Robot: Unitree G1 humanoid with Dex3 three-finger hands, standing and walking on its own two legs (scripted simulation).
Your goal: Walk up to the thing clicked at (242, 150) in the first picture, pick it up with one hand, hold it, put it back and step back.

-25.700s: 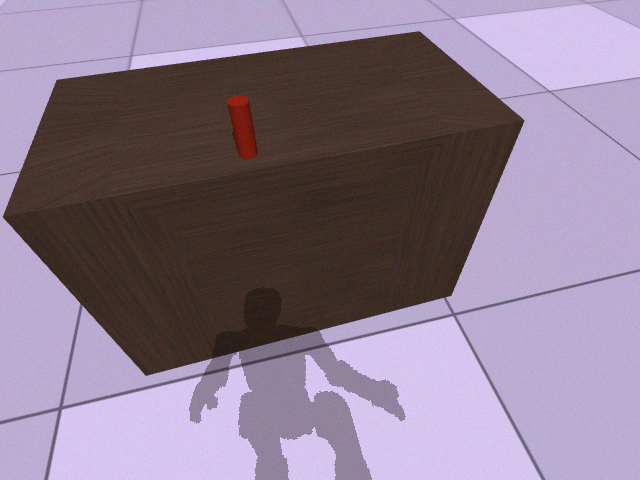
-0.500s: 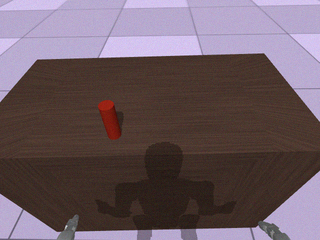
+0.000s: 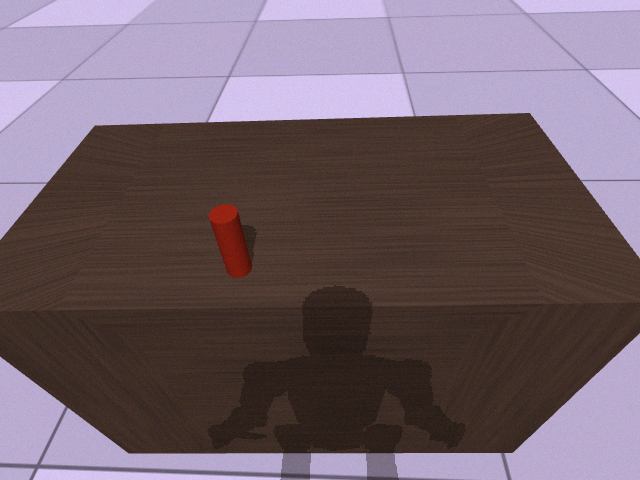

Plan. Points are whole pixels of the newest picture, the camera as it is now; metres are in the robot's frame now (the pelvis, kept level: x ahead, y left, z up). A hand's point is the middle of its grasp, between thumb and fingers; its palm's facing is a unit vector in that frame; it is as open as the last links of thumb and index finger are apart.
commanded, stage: home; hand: left
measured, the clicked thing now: (231, 243) +0.46 +0.17 +0.04
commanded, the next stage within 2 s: stand in 1.20 s
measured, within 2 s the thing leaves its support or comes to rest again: neither
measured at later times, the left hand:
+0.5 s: hand out of the picture +0.08 +0.26 -0.15, palm faces -0.04 -0.94 -0.35, open 17.5 cm
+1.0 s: hand out of the picture +0.10 +0.26 -0.15, palm faces -0.03 -0.94 -0.35, open 17.6 cm
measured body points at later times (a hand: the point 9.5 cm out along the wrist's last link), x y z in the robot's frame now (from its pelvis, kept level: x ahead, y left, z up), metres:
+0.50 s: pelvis +0.01 +0.01 +0.01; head +0.02 +0.01 +0.46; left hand +0.08 +0.31 -0.12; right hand +0.09 -0.29 -0.12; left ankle +0.05 +0.15 -0.74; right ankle +0.03 -0.13 -0.74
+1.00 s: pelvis +0.03 +0.01 +0.01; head +0.04 +0.01 +0.46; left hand +0.10 +0.31 -0.12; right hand +0.10 -0.29 -0.12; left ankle +0.05 +0.15 -0.74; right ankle +0.03 -0.13 -0.74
